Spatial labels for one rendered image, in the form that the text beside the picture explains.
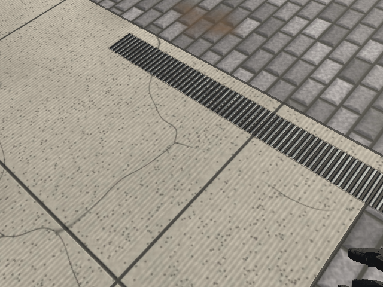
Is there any right robot hand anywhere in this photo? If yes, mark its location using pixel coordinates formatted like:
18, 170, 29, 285
338, 248, 383, 287

